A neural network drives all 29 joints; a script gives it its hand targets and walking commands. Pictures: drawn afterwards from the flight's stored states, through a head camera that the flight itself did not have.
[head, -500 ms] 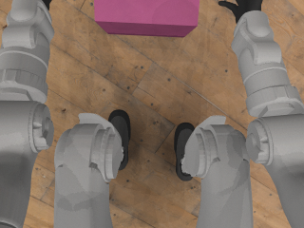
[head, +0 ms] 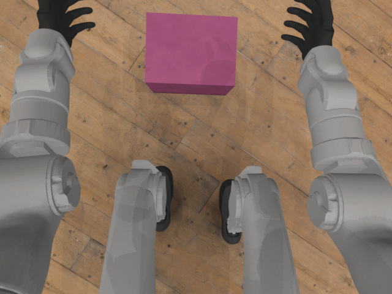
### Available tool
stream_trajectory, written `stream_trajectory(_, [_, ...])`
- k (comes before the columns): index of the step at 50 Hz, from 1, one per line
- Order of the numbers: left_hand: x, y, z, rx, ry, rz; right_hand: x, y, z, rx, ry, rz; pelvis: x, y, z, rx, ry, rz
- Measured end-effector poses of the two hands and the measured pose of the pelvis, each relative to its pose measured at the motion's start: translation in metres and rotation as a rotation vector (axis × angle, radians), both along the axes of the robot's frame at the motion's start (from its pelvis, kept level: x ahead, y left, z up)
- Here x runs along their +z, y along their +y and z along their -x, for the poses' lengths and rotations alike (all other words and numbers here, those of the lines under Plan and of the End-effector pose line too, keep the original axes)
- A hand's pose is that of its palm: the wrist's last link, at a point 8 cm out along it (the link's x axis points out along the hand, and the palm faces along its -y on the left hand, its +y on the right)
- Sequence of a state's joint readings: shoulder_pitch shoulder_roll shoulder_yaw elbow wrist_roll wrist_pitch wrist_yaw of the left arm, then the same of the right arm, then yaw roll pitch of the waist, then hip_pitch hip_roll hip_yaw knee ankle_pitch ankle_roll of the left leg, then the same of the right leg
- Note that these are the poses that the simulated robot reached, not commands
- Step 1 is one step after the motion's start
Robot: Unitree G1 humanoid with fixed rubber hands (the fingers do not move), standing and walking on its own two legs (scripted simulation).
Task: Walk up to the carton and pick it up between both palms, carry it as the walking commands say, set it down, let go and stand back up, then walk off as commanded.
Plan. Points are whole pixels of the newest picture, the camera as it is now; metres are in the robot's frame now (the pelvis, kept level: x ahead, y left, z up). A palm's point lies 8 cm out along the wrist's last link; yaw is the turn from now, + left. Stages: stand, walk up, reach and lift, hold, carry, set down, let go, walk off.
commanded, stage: set down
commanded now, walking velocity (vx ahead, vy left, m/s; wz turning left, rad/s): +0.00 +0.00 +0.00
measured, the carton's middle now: (190, 59) +0.59 +0.04 -0.39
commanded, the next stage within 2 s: let go in 0.76 s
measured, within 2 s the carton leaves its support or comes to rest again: neither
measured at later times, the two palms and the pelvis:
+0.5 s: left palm out of the picture +0.52 +0.27 +0.05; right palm out of the picture +0.52 -0.16 +0.05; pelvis +0.02 +0.00 +0.14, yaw +1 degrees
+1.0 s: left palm out of the picture +0.49 +0.27 +0.11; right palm out of the picture +0.50 -0.17 +0.11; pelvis +0.05 +0.01 +0.22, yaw +1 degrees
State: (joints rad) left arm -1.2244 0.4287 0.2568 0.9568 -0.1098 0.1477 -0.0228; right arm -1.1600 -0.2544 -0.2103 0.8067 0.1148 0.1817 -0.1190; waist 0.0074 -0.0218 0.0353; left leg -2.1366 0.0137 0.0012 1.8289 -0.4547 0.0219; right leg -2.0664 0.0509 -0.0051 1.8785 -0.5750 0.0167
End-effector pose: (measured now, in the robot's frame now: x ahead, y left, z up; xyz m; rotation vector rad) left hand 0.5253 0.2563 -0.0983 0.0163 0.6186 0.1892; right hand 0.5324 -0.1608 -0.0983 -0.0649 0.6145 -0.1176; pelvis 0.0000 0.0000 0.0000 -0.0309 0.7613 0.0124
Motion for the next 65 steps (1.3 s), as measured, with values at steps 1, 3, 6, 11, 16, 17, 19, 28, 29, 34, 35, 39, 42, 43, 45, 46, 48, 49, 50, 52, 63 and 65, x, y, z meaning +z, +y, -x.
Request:
stream_trajectory(1, [0.005,0.0,0.0,-0.001,-0.001,0.0,0.005,0.0,0.0,0.001,-0.001,0.001,0.005,0.0,0.0,0.0,0.003,0.0])
stream_trajectory(3, [0.017,0.002,0.0,-0.004,-0.003,-0.002,0.017,0.0,0.0,0.004,-0.002,0.002,0.015,0.0,-0.002,0.001,0.009,0.0])
stream_trajectory(6, [0.034,0.004,0.002,-0.006,-0.004,-0.003,0.034,0.0,0.0,0.007,-0.002,0.003,0.031,0.001,-0.004,0.004,0.017,0.0])
stream_trajectory(11, [0.064,0.008,0.004,-0.01,-0.002,-0.003,0.064,-0.001,0.002,0.009,0.0,0.002,0.059,0.001,-0.009,0.009,0.026,-0.001])
stream_trajectory(16, [0.094,0.01,0.007,-0.015,0.0,-0.001,0.093,-0.003,0.004,0.009,0.001,-0.002,0.088,0.002,-0.014,0.013,0.027,-0.001])
stream_trajectory(17, [0.1,0.011,0.007,-0.016,0.0,-0.001,0.099,-0.003,0.005,0.009,0.001,-0.003,0.093,0.002,-0.015,0.013,0.026,-0.001])
stream_trajectory(19, [0.113,0.011,0.007,-0.019,0.0,0.0,0.111,-0.003,0.006,0.009,0.001,-0.005,0.104,0.003,-0.017,0.014,0.024,-0.001])
stream_trajectory(28, [0.165,0.011,0.009,-0.025,-0.004,0.003,0.163,-0.004,0.009,0.012,-0.002,-0.007,0.153,0.005,-0.026,0.016,0.004,-0.005])
stream_trajectory(29, [0.171,0.011,0.009,-0.025,-0.004,0.004,0.169,-0.004,0.009,0.013,-0.002,-0.007,0.159,0.005,-0.027,0.016,0.001,-0.005])
stream_trajectory(34, [0.195,0.012,0.011,-0.026,0.004,0.005,0.193,-0.003,0.011,0.015,0.006,-0.005,0.184,0.007,-0.034,0.016,-0.014,-0.006])
stream_trajectory(35, [0.199,0.013,0.011,-0.027,0.009,0.005,0.196,-0.003,0.011,0.014,0.012,-0.005,0.188,0.007,-0.035,0.016,-0.016,-0.007])
stream_trajectory(39, [0.205,0.013,0.011,-0.031,0.028,0.005,0.203,-0.003,0.01,0.014,0.032,-0.007,0.2,0.009,-0.039,0.018,-0.018,-0.006])
stream_trajectory(42, [0.205,0.012,0.009,-0.04,0.04,-0.003,0.203,-0.002,0.009,0.018,0.043,-0.001,0.205,0.01,-0.042,0.02,-0.016,-0.003])
stream_trajectory(43, [0.204,0.011,0.01,-0.043,0.044,-0.007,0.202,-0.001,0.009,0.02,0.047,0.002,0.206,0.01,-0.042,0.02,-0.015,-0.002])
stream_trajectory(45, [0.202,0.01,0.012,-0.051,0.052,-0.017,0.201,-0.002,0.012,0.024,0.054,0.011,0.209,0.011,-0.045,0.021,-0.013,0.0])
stream_trajectory(46, [0.201,0.01,0.014,-0.055,0.056,-0.024,0.2,-0.002,0.014,0.027,0.057,0.018,0.21,0.012,-0.046,0.021,-0.013,0.0])
stream_trajectory(48, [0.202,0.01,0.021,-0.062,0.063,-0.043,0.201,-0.005,0.02,0.04,0.062,0.036,0.214,0.013,-0.05,0.021,-0.013,0.0])
stream_trajectory(49, [0.203,0.01,0.026,-0.066,0.066,-0.055,0.203,-0.006,0.025,0.051,0.065,0.049,0.216,0.013,-0.052,0.021,-0.016,0.0])
stream_trajectory(50, [0.205,0.01,0.032,-0.071,0.072,-0.067,0.206,-0.008,0.031,0.064,0.07,0.064,0.219,0.014,-0.054,0.021,-0.022,-0.001])
stream_trajectory(52, [0.211,0.011,0.05,-0.084,0.092,-0.089,0.213,-0.013,0.047,0.09,0.087,0.091,0.227,0.014,-0.06,0.02,-0.043,-0.003])
stream_trajectory(63, [0.277,0.012,0.135,-0.106,0.143,-0.096,0.283,-0.037,0.127,0.121,0.137,0.099,0.269,0.01,-0.091,0.025,-0.275,-0.024])
stream_trajectory(65, [0.288,0.009,0.148,-0.105,0.141,-0.093,0.293,-0.039,0.137,0.124,0.136,0.094,0.274,0.009,-0.096,0.027,-0.322,-0.027])
